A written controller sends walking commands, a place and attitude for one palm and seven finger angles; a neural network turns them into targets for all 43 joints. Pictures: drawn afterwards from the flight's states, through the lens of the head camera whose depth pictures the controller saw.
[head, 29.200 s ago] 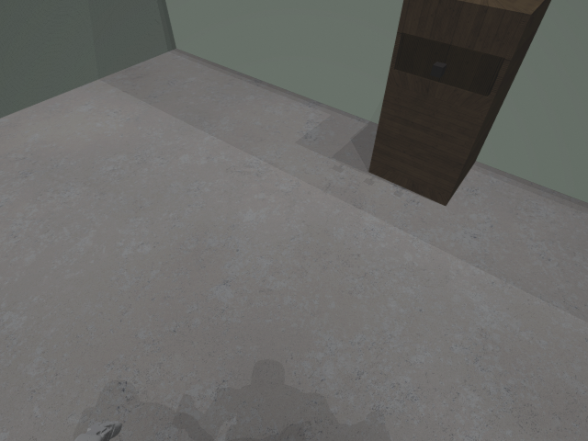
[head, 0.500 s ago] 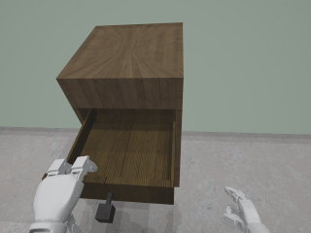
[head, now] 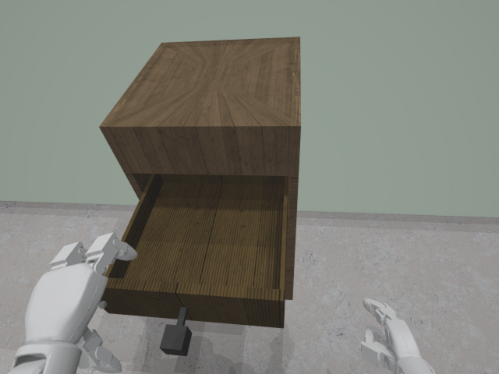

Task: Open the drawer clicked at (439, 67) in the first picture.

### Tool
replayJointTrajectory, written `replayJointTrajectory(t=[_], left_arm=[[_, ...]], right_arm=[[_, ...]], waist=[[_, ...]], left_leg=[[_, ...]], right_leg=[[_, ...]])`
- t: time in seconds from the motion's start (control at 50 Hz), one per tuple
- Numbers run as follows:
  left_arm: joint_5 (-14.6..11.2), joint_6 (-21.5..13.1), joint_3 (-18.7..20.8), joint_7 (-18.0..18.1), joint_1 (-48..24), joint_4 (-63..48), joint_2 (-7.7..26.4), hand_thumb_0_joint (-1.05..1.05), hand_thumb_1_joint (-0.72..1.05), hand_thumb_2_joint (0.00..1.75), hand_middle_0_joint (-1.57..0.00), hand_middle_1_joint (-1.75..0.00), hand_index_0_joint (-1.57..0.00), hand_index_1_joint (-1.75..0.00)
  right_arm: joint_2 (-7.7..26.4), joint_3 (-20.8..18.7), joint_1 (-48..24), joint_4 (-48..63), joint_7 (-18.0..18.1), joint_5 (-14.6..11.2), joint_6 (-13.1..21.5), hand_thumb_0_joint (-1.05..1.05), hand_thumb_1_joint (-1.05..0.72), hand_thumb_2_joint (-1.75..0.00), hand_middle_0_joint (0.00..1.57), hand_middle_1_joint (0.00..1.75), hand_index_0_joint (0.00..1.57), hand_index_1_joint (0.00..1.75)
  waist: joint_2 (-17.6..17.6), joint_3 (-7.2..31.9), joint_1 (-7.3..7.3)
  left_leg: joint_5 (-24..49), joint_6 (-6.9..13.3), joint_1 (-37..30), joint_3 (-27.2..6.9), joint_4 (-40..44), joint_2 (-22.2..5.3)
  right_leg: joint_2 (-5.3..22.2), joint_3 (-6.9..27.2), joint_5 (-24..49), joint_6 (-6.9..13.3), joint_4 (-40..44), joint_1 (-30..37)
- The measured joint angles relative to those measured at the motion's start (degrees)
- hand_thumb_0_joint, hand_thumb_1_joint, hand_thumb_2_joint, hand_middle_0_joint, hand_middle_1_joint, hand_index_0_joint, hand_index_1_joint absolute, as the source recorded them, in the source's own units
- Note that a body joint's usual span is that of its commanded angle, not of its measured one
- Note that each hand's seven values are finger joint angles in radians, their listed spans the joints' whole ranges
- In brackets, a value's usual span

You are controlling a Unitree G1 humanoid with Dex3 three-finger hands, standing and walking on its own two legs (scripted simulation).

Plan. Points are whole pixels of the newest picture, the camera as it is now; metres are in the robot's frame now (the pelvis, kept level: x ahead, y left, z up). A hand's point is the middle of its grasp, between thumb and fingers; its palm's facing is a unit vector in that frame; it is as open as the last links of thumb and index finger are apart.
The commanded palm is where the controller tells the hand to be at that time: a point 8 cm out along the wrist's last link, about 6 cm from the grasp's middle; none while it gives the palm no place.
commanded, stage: draw the hand back to the body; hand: left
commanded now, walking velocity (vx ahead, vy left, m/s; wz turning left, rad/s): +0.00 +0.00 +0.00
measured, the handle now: (179, 328) +0.21 +0.19 -0.11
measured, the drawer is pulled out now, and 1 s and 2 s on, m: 0.30 0.30 0.30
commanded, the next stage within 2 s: step back with the hand held close in 0.96 s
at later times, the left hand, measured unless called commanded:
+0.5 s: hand (95, 276) +0.19 +0.21 +0.15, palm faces +0.35 -0.84 -0.42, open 10.9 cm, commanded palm +0.14 +0.26 +0.18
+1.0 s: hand (77, 281) +0.18 +0.22 +0.16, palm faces +0.39 -0.82 -0.42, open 7.5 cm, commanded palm +0.12 +0.27 +0.19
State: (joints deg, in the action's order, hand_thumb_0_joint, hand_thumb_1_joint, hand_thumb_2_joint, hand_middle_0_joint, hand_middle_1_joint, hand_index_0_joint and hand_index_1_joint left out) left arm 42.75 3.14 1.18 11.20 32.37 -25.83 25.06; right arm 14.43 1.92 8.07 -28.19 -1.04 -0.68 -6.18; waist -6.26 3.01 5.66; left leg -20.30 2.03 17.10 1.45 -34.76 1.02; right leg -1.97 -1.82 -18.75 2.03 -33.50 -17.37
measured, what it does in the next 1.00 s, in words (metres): stands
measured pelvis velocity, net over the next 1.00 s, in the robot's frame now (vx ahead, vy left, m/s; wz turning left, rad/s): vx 0.00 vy -0.02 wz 0.04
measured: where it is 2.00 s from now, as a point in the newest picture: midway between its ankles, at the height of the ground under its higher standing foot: outside the picture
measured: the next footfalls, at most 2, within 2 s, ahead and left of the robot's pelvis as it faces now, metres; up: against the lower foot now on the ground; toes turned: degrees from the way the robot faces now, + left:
none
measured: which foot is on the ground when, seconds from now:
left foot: down 0.00-1.00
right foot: down 0.00-1.00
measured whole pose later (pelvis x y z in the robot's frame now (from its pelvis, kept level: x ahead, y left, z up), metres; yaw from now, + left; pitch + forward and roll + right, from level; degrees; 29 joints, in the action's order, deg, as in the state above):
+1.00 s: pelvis +0.00 -0.02 +0.02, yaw +2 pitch -3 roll +0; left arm -3.3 -4.5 15.3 5.8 31.6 -27.1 19.3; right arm 12.1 1.4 8.9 -36.6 4.3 -0.3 6.0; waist -3.8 -1.2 3.3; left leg -14.2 0.6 4.5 -1.1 -22.0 0.5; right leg -2.8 -4.0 -12.9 3.2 -19.3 -3.5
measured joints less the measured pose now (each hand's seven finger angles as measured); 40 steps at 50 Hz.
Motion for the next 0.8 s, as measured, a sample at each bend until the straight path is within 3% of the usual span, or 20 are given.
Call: replayJointTrajectory(t=[0.02, 0.04, 0.06, 0.1, 0.16, 0.24, 0.36, 0.56, 0.8], left_arm=[[-10.53, -0.86, 0.96, -0.74, -0.04, -0.16, -2.16, 0.00, -0.49, 0.31, -0.31, -1.20, -0.33, -1.20], [-18.34, -1.75, 1.66, -1.34, 0.15, -0.04, -4.41, 0.00, -0.48, 0.31, -0.31, -1.20, -0.32, -1.20], [-24.54, -2.56, 2.08, -1.90, 0.55, 0.09, -6.34, 0.00, -0.48, 0.31, -0.31, -1.19, -0.32, -1.19], [-32.79, -3.65, 2.25, -2.68, 1.32, -0.20, -8.44, 0.00, -0.45, 0.32, -0.31, -1.17, -0.32, -1.18], [-38.72, -5.01, 2.72, -2.79, 1.39, -1.36, -8.64, 0.00, -0.39, 0.35, -0.30, -1.13, -0.31, -1.14], [-41.98, -6.65, 5.73, -2.96, -0.12, -2.59, -7.48, 0.00, -0.28, 0.40, -0.30, -1.06, -0.30, -1.07], [-44.26, -8.41, 10.70, -4.23, -0.86, -2.47, -6.52, 0.00, -0.09, 0.48, -0.28, -0.94, -0.29, -0.94], [-45.29, -7.83, 12.48, -5.28, 1.04, -2.58, -5.78, 0.00, 0.24, 0.62, -0.25, -0.72, -0.26, -0.72], [-46.07, -8.06, 15.13, -5.16, -2.05, -1.12, -6.05, 0.01, 0.66, 0.80, -0.22, -0.45, -0.23, -0.45]], right_arm=[[-0.32, -0.05, 0.21, -0.01, 0.72, -0.41, 1.68, 0.01, -0.91, -0.90, 0.20, 0.30, 0.20, 0.30], [-0.81, 0.05, 0.75, 0.02, 1.48, -0.70, 3.59, 0.01, -0.91, -0.90, 0.20, 0.30, 0.20, 0.30], [-1.37, 0.31, 1.46, 0.00, 2.32, -0.76, 5.26, 0.01, -0.91, -0.90, 0.20, 0.30, 0.20, 0.30], [-2.45, 0.97, 3.24, -0.45, 4.00, -0.47, 8.06, 0.01, -0.91, -0.90, 0.20, 0.30, 0.20, 0.30], [-3.16, 1.91, 5.26, -2.03, 5.51, 0.13, 11.50, 0.01, -0.91, -0.90, 0.20, 0.30, 0.20, 0.30], [-3.16, 2.13, 5.41, -4.35, 5.83, 0.52, 13.71, 0.01, -0.91, -0.90, 0.20, 0.30, 0.20, 0.30], [-2.93, 0.98, 3.28, -6.63, 5.09, 0.59, 13.49, 0.01, -0.90, -0.90, 0.20, 0.30, 0.20, 0.30], [-1.54, -0.91, 1.32, -7.58, 5.33, 0.37, 12.72, 0.01, -0.91, -0.90, 0.20, 0.30, 0.20, 0.30], [-2.15, -0.62, 0.01, -7.86, 5.24, 0.20, 12.06, 0.01, -0.91, -0.90, 0.20, 0.30, 0.20, 0.30]], waist=[[0.04, -1.10, -0.71], [0.37, -1.82, -1.24], [0.85, -2.24, -1.69], [2.12, -2.40, -2.24], [3.26, -2.18, -2.60], [3.22, -2.64, -2.97], [2.95, -3.39, -3.21], [2.56, -3.43, -2.54], [2.23, -4.02, -2.19]], left_leg=[[0.12, 0.08, -1.17, -0.34, 0.39, 0.24], [0.22, 0.13, -2.26, -0.52, 0.85, 0.44], [0.30, 0.12, -3.32, -0.70, 1.36, 0.57], [0.52, -0.07, -5.41, -1.17, 2.65, 0.72], [0.82, -0.46, -7.90, -2.03, 4.30, 0.65], [1.51, -0.73, -9.82, -2.61, 6.17, 0.50], [3.05, -0.94, -10.53, -2.48, 8.85, 0.15], [4.22, -1.24, -11.45, -2.51, 10.93, -0.30], [5.58, -1.43, -12.52, -2.74, 12.45, -0.37]], right_leg=[[0.23, -0.31, -0.05, -0.05, 0.31, 1.26], [0.42, -0.48, -0.18, -0.09, 0.52, 2.31], [0.53, -0.63, -0.31, -0.09, 0.83, 3.33], [0.65, -1.03, -0.44, -0.01, 1.87, 5.48], [0.53, -1.79, -0.20, 0.25, 3.98, 8.43], [0.31, -2.31, 0.67, 0.47, 6.47, 10.76], [-0.08, -2.12, 2.34, 0.67, 9.21, 11.40], [-0.57, -2.10, 3.88, 0.95, 11.98, 12.61], [-0.65, -2.33, 5.14, 1.15, 13.44, 13.71]])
